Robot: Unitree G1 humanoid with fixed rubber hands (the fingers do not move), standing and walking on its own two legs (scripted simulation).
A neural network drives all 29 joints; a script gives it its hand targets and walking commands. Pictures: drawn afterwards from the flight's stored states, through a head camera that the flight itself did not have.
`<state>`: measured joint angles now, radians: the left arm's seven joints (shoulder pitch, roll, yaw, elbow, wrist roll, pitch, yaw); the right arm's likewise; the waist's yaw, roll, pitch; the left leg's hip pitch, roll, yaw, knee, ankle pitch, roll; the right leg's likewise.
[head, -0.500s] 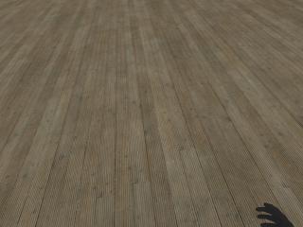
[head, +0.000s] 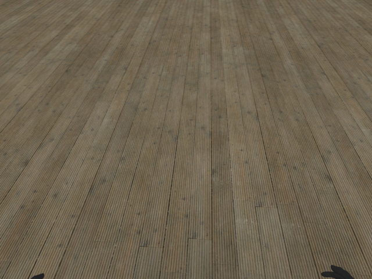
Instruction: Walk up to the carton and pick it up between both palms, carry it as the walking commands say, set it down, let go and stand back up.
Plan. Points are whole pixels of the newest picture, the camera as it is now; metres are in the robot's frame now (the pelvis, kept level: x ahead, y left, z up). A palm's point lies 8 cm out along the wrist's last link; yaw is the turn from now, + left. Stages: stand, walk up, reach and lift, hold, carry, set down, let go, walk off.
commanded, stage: walk up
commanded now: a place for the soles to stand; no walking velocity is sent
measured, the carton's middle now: out of the picture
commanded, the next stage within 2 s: none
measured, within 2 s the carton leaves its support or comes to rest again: neither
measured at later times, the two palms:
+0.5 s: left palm out of the picture +0.19 +0.50 -0.07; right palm (245, 205) +0.32 -0.16 -0.08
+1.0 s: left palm out of the picture +0.20 +0.60 -0.02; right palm (173, 145) +0.55 +0.03 -0.09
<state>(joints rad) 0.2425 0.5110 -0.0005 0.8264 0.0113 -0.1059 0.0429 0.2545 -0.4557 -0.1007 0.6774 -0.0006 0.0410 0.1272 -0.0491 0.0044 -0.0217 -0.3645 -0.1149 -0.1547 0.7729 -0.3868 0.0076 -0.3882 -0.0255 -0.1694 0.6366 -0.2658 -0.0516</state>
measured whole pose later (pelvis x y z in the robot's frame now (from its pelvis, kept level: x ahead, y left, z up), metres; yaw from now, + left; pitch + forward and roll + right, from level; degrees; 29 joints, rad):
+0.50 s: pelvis +0.15 +0.15 +0.00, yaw +11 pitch +2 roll -1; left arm 0.27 0.50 0.00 0.81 0.01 -0.09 0.01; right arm 0.21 -0.46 -0.09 0.74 0.00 0.02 0.11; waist -0.03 0.05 -0.02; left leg -0.40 -0.01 -0.05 0.70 -0.33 0.01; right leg -0.34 -0.13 -0.14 1.02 -0.47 0.05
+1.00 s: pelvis +0.30 +0.26 +0.01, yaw +24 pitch +0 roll +2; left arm 0.38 0.50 0.00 0.81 0.01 -0.14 0.02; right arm 0.19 -0.47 -0.09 0.73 0.00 0.01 0.13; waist 0.03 0.10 -0.03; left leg -0.48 0.07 -0.06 0.93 -0.29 -0.03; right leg -0.21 -0.18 -0.20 0.56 -0.33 0.02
